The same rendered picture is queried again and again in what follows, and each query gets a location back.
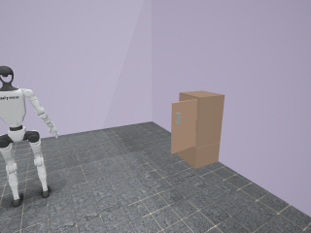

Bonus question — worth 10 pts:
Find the left robot shin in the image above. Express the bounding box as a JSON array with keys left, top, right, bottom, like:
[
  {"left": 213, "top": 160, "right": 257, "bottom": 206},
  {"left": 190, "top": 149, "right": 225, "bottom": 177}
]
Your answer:
[{"left": 6, "top": 165, "right": 19, "bottom": 200}]

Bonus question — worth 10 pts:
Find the right robot forearm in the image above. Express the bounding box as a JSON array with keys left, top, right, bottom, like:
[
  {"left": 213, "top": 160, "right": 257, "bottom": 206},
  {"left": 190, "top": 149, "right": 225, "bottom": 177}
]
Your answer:
[{"left": 40, "top": 107, "right": 54, "bottom": 128}]

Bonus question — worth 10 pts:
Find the handle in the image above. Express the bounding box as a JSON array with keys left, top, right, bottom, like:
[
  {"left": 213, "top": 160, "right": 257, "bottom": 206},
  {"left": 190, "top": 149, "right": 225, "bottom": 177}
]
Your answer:
[{"left": 175, "top": 113, "right": 181, "bottom": 124}]

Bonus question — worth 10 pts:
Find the right robot hand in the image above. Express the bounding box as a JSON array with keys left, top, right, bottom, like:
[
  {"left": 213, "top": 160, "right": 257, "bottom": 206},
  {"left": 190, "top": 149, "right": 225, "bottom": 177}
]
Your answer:
[{"left": 48, "top": 126, "right": 59, "bottom": 139}]

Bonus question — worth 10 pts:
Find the cupboard door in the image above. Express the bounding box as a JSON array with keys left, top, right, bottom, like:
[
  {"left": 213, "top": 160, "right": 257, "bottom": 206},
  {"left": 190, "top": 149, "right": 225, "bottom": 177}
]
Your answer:
[{"left": 170, "top": 99, "right": 197, "bottom": 154}]

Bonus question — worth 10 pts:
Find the humanoid robot head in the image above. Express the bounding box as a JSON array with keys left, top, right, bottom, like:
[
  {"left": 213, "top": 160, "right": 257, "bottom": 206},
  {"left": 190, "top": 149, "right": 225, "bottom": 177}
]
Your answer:
[{"left": 0, "top": 66, "right": 18, "bottom": 91}]

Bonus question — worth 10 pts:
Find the right robot upper arm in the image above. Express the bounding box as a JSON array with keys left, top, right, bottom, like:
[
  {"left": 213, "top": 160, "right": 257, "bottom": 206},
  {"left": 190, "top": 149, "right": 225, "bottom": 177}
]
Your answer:
[{"left": 21, "top": 88, "right": 44, "bottom": 116}]

